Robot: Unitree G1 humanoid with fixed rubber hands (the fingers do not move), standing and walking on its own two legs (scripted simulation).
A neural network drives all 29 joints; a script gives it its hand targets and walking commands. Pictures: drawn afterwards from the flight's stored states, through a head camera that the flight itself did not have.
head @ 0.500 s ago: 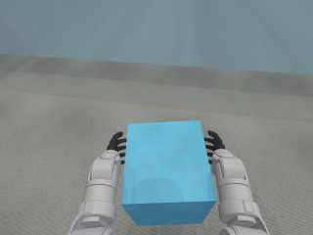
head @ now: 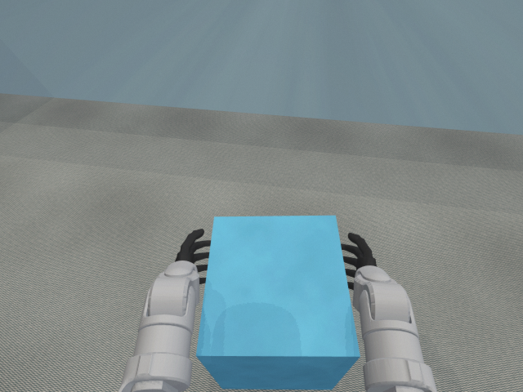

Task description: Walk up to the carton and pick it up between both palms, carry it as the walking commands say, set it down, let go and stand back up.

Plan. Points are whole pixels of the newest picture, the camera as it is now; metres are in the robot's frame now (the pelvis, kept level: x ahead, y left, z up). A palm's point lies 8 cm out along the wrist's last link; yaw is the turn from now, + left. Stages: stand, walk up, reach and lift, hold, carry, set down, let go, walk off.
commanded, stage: hold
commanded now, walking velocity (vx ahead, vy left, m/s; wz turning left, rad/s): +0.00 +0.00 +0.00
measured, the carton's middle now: (275, 307) +0.27 -0.01 -0.03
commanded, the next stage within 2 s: carry in 0.30 s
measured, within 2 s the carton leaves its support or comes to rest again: neither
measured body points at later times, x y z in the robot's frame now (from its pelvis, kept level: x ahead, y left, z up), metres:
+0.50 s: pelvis -0.01 +0.02 -0.02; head -0.05 +0.00 +0.43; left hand +0.29 +0.16 +0.06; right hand +0.30 -0.14 +0.05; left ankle +0.03 +0.13 -0.74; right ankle +0.05 -0.13 -0.74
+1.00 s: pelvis -0.08 +0.07 -0.03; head -0.15 +0.04 +0.42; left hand +0.17 +0.25 +0.08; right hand +0.20 -0.04 +0.06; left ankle +0.03 +0.14 -0.73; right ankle +0.02 -0.08 -0.74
